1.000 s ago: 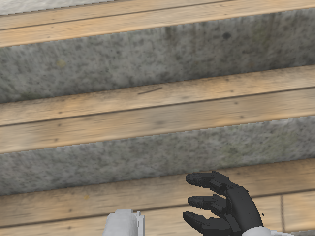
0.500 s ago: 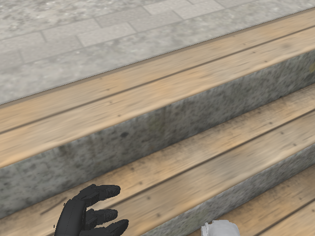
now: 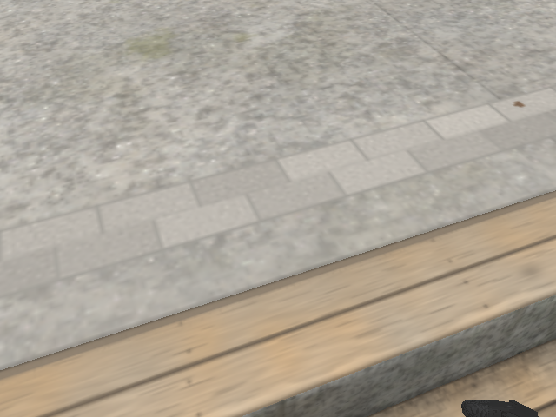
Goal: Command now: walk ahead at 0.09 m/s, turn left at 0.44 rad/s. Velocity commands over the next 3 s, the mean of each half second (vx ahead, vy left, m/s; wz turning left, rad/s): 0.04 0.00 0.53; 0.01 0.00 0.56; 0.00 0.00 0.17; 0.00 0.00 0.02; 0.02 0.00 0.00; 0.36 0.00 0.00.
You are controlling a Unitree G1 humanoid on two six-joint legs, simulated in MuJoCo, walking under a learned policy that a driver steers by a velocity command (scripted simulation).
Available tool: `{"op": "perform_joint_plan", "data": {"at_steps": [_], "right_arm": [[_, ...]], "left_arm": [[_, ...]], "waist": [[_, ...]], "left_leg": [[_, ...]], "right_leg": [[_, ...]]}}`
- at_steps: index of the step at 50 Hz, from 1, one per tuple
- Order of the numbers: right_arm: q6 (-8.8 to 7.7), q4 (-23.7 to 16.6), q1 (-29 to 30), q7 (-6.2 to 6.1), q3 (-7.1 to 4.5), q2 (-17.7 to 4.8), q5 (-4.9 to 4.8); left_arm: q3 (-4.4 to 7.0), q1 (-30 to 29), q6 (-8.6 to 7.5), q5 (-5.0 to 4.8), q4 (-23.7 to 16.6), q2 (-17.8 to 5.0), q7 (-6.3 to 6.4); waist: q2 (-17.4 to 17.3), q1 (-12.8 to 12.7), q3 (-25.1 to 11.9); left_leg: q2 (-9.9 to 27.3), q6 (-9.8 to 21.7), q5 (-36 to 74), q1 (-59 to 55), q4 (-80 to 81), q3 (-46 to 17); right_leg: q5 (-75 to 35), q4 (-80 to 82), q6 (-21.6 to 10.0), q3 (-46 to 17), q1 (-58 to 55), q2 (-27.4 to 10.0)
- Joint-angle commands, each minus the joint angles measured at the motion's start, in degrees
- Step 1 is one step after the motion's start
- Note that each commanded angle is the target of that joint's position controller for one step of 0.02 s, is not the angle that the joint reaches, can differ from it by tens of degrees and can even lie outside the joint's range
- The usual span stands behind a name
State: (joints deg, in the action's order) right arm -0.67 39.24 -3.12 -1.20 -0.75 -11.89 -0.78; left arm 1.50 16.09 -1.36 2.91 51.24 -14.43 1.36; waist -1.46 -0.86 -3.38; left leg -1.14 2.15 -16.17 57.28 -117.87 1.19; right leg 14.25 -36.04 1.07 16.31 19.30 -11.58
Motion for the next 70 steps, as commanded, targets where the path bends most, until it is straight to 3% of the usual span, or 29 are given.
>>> {"op": "perform_joint_plan", "data": {"at_steps": [1, 6, 9, 11, 12, 14, 15, 16, 17, 18, 19, 21, 22, 24, 27, 41, 46, 49, 51, 52, 53, 54, 56, 57, 59, 63, 66, 68, 70], "right_arm": [[3.41, -2.49, -7.87, -1.79, 1.70, 4.16, 0.66], [4.12, -10.72, 0.62, -0.22, 1.71, 1.38, 1.17], [3.88, -13.25, 1.91, -0.49, 2.34, 2.87, 1.28], [3.46, -16.15, 6.13, 0.17, 3.98, 5.83, 2.37], [3.65, -14.93, 3.59, 0.69, 4.28, 4.67, 1.17], [3.50, -12.37, -2.28, -0.20, 0.66, -1.68, 0.93], [2.57, -8.12, -8.24, -0.09, -2.07, -5.15, 1.10], [2.30, -9.25, -9.27, 0.08, -4.54, -14.40, 0.65], [1.72, -10.06, -14.38, 0.08, -5.98, -20.44, 3.29], [0.88, -10.09, -11.21, 0.61, -4.06, -18.26, 3.91], [1.74, -7.89, -9.59, 0.83, -2.80, -12.20, 1.39], [2.50, -6.54, -2.45, 1.33, -0.85, -2.84, -0.64], [2.29, -6.09, -2.59, 0.80, -0.09, -1.30, 1.41], [0.71, -7.63, -0.22, 0.20, 0.60, 0.12, 3.66], [-0.53, -9.55, 0.57, -0.52, 0.69, -1.83, 3.90], [-1.19, -17.86, 6.59, -0.45, 1.49, -1.16, 2.48], [1.29, -20.99, 10.60, -1.27, 0.37, 1.13, 1.08], [3.19, -20.55, 7.82, -3.68, 0.43, 4.13, -0.86], [3.79, -17.78, 3.14, -2.79, 0.48, 7.60, -1.95], [3.50, -17.16, 2.68, -1.59, 0.95, 8.90, -2.48], [1.11, -18.67, 0.51, -0.08, 1.58, 4.37, -1.31], [-0.64, -16.80, 0.98, 1.14, 1.40, 1.28, 0.57], [-0.53, -17.91, 11.78, 1.33, 2.64, 3.51, 0.88], [0.56, -21.03, 13.33, 0.47, 3.62, 5.40, -1.32], [1.98, -16.90, 13.24, -0.75, 2.81, 2.23, -2.02], [1.96, -14.83, 8.21, -0.27, 3.48, 4.14, 0.48], [1.19, -15.38, 12.88, 1.44, 5.03, 6.94, 1.19], [-0.44, -15.45, 14.49, 2.19, 4.12, 4.77, 1.44], [-0.76, -10.62, 2.03, 1.74, 0.76, -1.61, -0.17]], "left_arm": [[-0.88, -7.51, -0.11, -0.87, -5.37, -2.09, 1.27], [0.70, -3.33, 2.21, 0.13, -6.72, -7.03, 4.26], [2.90, -4.24, 2.36, -0.51, -8.63, -11.80, 3.56], [4.76, -2.52, 3.34, -2.44, -7.94, -14.72, 4.11], [5.30, -5.18, 5.28, -3.52, -8.49, -16.20, 3.37], [5.70, -6.91, 5.46, -4.55, -10.44, -17.37, 1.60], [3.45, -2.04, 5.50, -5.27, -8.14, -9.86, 0.63], [2.99, -2.46, 5.01, -4.14, -12.94, -6.92, 0.91], [1.56, -9.05, 2.27, -4.06, -15.17, -5.04, -0.80], [1.53, -7.04, 1.22, -5.42, -12.59, -3.12, -3.30], [0.76, -6.73, 1.43, -6.31, -13.40, -0.91, -3.73], [0.16, -4.89, 1.30, -3.79, -13.12, -0.05, -1.50], [0.27, -1.50, 1.61, -2.39, -12.34, -0.75, -2.32], [1.03, -2.83, 2.33, -3.00, -13.06, -3.23, -2.81], [-0.21, -5.56, 3.52, -1.49, -16.38, -1.37, -1.49], [-0.75, 8.52, 7.60, -0.60, -16.59, -1.99, 0.97], [-0.94, 18.44, 8.39, 0.98, -11.61, -1.85, 0.94], [-1.52, 15.88, 9.38, 1.48, -6.78, 0.75, -0.77], [-2.46, 3.58, 6.70, 1.17, -10.18, 0.45, 0.19], [-3.27, -2.54, 6.41, 1.60, -12.99, -1.06, 1.56], [-1.31, 0.43, 4.58, 0.25, -15.05, -6.57, 3.10], [0.32, 6.95, 3.36, -1.76, -14.11, -8.37, 3.47], [1.15, 13.48, 4.17, -3.75, -12.94, -6.54, 4.70], [3.30, 9.12, 3.37, -3.86, -15.20, -12.47, 5.25], [1.79, 6.41, 2.26, 0.01, -18.30, -7.24, 5.67], [0.18, 4.64, 2.95, -1.05, -17.38, -2.87, 4.90], [1.83, 4.07, 4.91, -3.76, -16.44, -5.88, 3.52], [2.62, 6.50, 7.16, -3.67, -14.90, -7.33, 2.58], [3.13, 3.10, 6.07, -3.61, -15.37, -10.05, 2.25]], "waist": [[7.13, 5.58, 6.26], [4.34, 4.68, 5.35], [7.43, 4.60, 3.27], [13.83, 4.25, 2.62], [12.90, 5.77, 2.09], [12.74, 6.89, -3.07], [5.24, 5.20, -2.42], [-14.66, 3.93, -4.61], [-21.39, 5.82, -20.81], [-14.10, 2.77, -23.75], [-9.11, -0.17, -17.99], [-8.97, -4.12, -7.79], [-10.51, -5.09, -8.55], [-3.73, -5.17, -7.66], [-4.45, -2.73, -0.90], [-6.57, 0.26, -2.27], [-10.58, -1.33, 1.13], [3.76, 2.29, 1.82], [15.23, 6.26, 2.68], [13.12, 7.27, 1.59], [10.08, 8.07, -1.24], [1.61, 3.45, -3.64], [-0.86, -3.06, -5.89], [9.15, -1.73, -3.73], [-0.37, -5.85, 0.48], [2.48, -3.98, 2.99], [8.01, -4.42, 1.86], [8.24, -4.10, 0.26], [13.40, 0.98, -7.19]], "left_leg": [[0.12, -2.54, -6.45, 8.97, -22.34, -2.85], [4.17, -6.17, -8.76, 16.36, -20.63, -3.79], [7.81, -6.28, -4.88, 10.24, -6.81, -0.74], [12.18, -2.27, -17.29, 13.03, 7.73, -5.87], [9.37, 0.00, -29.29, 0.55, 26.53, 1.38], [3.42, 2.21, -23.21, -20.04, 34.92, 4.33], [-4.51, 5.73, -19.59, -19.35, 48.82, 2.46], [4.72, 15.61, -7.97, -35.76, 64.72, -28.96], [8.77, 18.17, -16.01, -50.42, 86.07, -54.36], [10.80, 12.54, -13.48, -46.45, 91.98, -53.63], [9.03, 10.07, -13.10, -41.57, 84.94, -39.70], [6.72, 7.15, -5.87, -32.18, 66.41, -20.41], [5.11, 3.02, 1.02, -27.11, 61.99, -12.56], [5.91, 3.47, -10.94, -17.51, 64.36, -14.56], [8.12, 6.10, -18.46, -13.81, 68.44, -21.44], [6.32, 9.45, -6.58, -19.25, 69.97, -32.39], [1.90, 2.79, 1.09, -16.16, 72.70, -28.45], [-6.68, 0.12, -11.71, -14.86, 48.23, -13.78], [-13.97, -2.57, -16.72, -5.06, -0.06, -3.68], [-15.44, -3.44, -22.11, 6.60, -15.28, -8.60], [-9.79, -4.82, -31.20, 14.12, -6.75, -9.57], [-5.68, -6.89, -22.15, 21.99, -6.72, -9.94], [-1.37, -9.71, -20.15, 30.08, -1.92, -6.98], [5.74, -11.60, -18.96, 30.85, -0.92, -11.52], [3.71, -14.35, -5.47, 25.10, -2.41, -12.67], [5.54, -12.32, 1.14, 13.92, 12.21, -9.18], [7.84, -10.00, -8.04, -0.70, 40.91, 5.23], [1.57, -8.21, -18.82, -11.07, 56.91, 13.09], [1.70, -4.71, 6.13, -31.70, 83.96, 3.38]], "right_leg": [[-12.53, 21.20, -9.30, -8.57, -1.64, -14.77], [-16.01, 24.36, -8.03, -1.20, -12.98, -13.47], [-11.31, 26.35, -8.90, 2.07, -13.54, -12.39], [-12.66, 27.59, -7.42, 2.44, -21.17, -13.14], [-10.94, 29.07, -7.98, 6.96, -17.19, -10.37], [-37.23, 23.09, -10.91, 4.27, -12.73, -13.64], [-45.86, 9.43, -9.63, 6.04, -18.48, -6.59], [-36.49, -14.40, -1.62, 2.12, 6.60, 0.87], [-1.22, -38.27, 1.32, -14.49, 17.23, 8.64], [0.86, -54.40, 2.11, -23.88, 18.15, 10.64], [-1.68, -57.69, 1.99, -22.23, 21.32, 9.39], [-8.06, -58.70, 1.14, -20.16, 26.92, 7.85], [-11.21, -64.97, 2.62, -13.70, 20.97, 9.51], [-17.89, -69.49, 0.65, -12.63, 17.07, 12.17], [-17.69, -75.03, -0.66, -14.80, 19.89, 13.93], [-5.90, -56.88, 2.11, -17.64, 14.50, 17.14], [5.33, -4.42, -4.70, -18.55, -0.06, 13.68], [-23.76, 28.32, -9.42, -12.45, -6.53, 11.55], [-43.30, 21.68, -9.90, -19.60, -5.87, 4.91], [-62.88, 14.22, -7.04, -19.34, -13.05, 3.49], [-77.83, 8.66, -9.53, -21.46, -24.54, -2.59], [-64.83, 6.52, -11.85, -24.96, -34.33, -5.32], [-46.05, 7.68, -13.52, -26.58, -43.71, -3.73], [-36.59, 12.77, -19.24, -41.61, -37.32, -14.69], [-34.06, 15.28, -19.82, -37.85, -30.63, -11.55], [-36.99, 15.36, -15.90, -25.96, -24.37, -4.12], [-40.87, 21.08, -15.12, -20.50, -21.75, -1.55], [-69.26, 14.77, -11.97, -15.93, -27.35, 3.34], [-81.48, 7.79, -10.84, -20.08, -29.88, -0.92]]}}
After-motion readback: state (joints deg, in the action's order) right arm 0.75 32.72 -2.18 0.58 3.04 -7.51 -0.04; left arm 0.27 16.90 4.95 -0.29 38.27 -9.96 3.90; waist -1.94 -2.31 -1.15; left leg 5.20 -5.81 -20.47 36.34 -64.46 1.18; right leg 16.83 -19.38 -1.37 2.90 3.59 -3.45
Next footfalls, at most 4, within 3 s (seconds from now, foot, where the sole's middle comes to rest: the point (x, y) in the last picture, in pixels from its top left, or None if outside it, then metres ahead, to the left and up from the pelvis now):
0.30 left None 0.15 0.21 -0.56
1.02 right None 0.05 -0.02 -0.76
1.46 left None -0.04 0.28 -0.76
1.76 right None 0.14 0.06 -0.56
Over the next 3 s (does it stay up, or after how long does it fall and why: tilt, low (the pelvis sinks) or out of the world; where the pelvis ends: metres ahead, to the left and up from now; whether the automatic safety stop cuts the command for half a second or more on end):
stays up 0.08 0.10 0.14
